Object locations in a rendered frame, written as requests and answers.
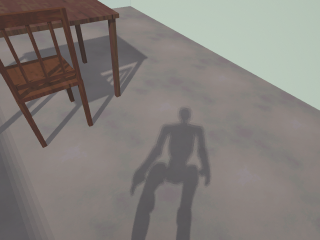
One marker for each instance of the table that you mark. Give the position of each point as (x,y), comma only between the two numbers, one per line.
(78,12)

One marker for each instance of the chair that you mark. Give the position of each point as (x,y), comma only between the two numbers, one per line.
(43,76)

